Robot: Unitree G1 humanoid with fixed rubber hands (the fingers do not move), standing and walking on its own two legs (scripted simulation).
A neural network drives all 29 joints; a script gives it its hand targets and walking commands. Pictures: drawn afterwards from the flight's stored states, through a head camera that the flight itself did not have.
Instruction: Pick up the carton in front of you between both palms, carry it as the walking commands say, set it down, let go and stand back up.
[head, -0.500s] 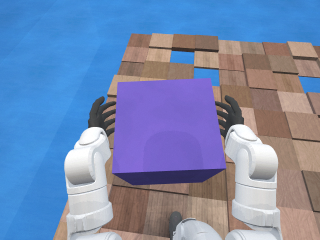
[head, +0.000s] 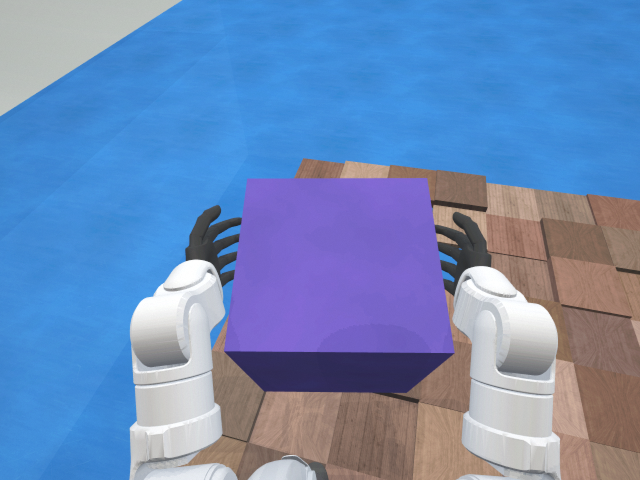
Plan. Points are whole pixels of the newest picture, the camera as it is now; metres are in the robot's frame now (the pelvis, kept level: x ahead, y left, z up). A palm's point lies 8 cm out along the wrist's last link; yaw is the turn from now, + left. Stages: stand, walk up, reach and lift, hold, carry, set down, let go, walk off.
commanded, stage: carry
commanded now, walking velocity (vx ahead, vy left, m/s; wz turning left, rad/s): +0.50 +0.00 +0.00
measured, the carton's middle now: (335, 297) +0.32 +0.02 +0.05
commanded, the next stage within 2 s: none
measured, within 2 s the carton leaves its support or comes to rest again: neither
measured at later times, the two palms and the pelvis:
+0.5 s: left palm (296, 127) +0.59 +0.10 +0.14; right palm (486, 135) +0.58 -0.20 +0.14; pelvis +0.25 -0.04 +0.02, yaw -2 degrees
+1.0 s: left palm (324, 80) +0.91 +0.07 +0.08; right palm (457, 87) +0.89 -0.22 +0.07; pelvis +0.57 -0.06 -0.03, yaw -3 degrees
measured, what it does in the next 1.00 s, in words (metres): goes down: right foot 0.04 m lower, then left foot 0.03 m higher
